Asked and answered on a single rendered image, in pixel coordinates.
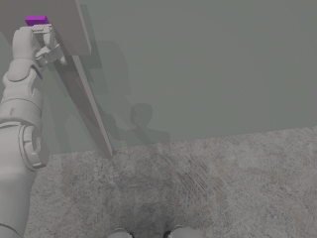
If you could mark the robot left forearm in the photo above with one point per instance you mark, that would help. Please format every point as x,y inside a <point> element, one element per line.
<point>22,102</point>

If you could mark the robot left hand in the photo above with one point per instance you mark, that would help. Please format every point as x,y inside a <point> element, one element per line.
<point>26,45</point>

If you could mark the button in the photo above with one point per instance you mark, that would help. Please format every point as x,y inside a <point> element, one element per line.
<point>32,20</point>

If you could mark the robot right thigh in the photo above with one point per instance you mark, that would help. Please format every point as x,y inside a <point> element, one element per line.
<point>184,232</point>

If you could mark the left robot upper arm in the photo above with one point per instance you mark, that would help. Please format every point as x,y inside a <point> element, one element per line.
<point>23,151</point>

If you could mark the robot right shin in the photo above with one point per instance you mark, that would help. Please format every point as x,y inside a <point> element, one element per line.
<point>177,226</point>

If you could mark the panel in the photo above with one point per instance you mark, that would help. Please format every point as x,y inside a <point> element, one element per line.
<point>70,33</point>

